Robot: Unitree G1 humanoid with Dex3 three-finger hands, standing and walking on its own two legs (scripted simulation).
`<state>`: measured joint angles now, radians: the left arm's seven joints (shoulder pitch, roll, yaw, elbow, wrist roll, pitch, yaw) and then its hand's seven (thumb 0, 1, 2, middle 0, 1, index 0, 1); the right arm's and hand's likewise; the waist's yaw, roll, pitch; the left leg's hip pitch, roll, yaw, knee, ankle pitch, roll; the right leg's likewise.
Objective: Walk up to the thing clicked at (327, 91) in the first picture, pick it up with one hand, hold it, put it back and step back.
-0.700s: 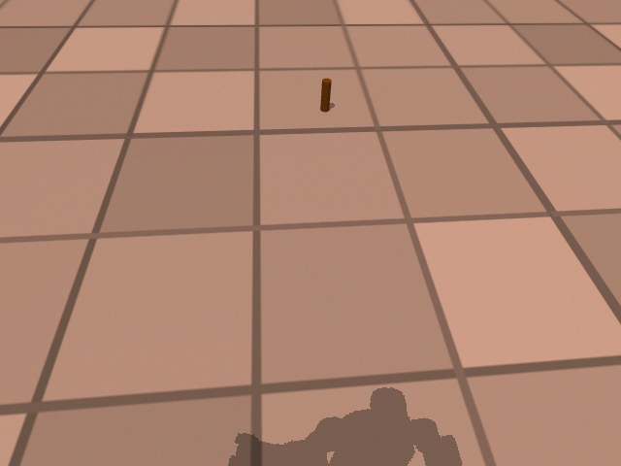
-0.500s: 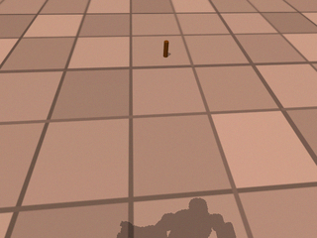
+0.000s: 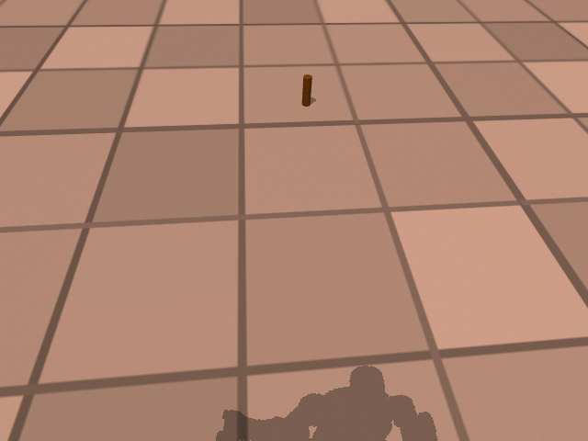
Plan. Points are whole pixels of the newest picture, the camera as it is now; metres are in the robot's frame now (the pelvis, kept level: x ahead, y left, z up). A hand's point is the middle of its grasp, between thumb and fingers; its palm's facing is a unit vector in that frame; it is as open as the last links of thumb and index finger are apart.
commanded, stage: stand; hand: left
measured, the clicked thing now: (306, 90) +2.02 -0.08 -0.69
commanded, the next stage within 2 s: walk up in 0.42 s
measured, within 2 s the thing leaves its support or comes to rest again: neither
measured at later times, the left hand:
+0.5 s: hand out of the picture +0.08 +0.26 -0.15, palm faces -0.03 -0.95 -0.32, open 7.4 cm
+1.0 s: hand (185, 374) +0.23 +0.17 -0.13, palm faces -0.06 -0.92 -0.39, open 7.4 cm
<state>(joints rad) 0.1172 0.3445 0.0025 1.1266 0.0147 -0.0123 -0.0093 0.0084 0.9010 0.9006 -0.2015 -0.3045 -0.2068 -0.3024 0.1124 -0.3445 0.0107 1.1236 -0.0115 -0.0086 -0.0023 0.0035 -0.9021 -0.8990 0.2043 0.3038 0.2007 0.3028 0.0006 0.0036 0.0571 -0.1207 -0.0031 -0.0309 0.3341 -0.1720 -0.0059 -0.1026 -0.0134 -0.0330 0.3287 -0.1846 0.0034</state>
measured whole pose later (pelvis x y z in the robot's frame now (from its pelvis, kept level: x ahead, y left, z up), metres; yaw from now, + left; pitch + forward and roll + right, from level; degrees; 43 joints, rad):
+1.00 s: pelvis +0.18 -0.11 +0.00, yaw -4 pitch -2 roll -1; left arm 0.32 0.41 0.06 0.98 0.02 -0.09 -0.07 0.01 0.90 0.90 -0.20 -0.30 -0.21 -0.30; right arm 0.18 -0.44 -0.08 0.98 -0.03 -0.03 0.11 0.01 -0.90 -0.90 0.20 0.30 0.20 0.30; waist 0.03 0.06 0.02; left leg -0.54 0.09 0.01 0.89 -0.20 -0.01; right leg -0.05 0.01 -0.10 0.35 -0.26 -0.04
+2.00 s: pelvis +0.77 -0.18 -0.02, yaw -5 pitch -1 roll -2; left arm 0.37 0.44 0.06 0.92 0.02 -0.09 -0.06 0.01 0.90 0.90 -0.21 -0.31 -0.21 -0.30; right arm 0.17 -0.42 -0.07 0.90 -0.02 -0.04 0.11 0.01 -0.90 -0.90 0.20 0.30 0.20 0.30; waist 0.06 0.03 0.06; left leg -0.47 0.08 0.06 0.58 -0.12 0.03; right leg -0.01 -0.04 -0.13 0.46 -0.41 0.03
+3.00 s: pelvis +1.22 -0.19 -0.03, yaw -5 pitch -3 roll -1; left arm 0.35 0.45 0.05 0.94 0.01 -0.05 -0.04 0.01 0.90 0.90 -0.20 -0.30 -0.21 -0.30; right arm 0.23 -0.41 -0.08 0.87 -0.02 -0.08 0.07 0.00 -0.90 -0.90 0.20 0.30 0.20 0.30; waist 0.02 -0.02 0.06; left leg -0.37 0.05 0.08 0.64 -0.22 0.03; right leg -0.27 -0.05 -0.02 0.94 -0.46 -0.03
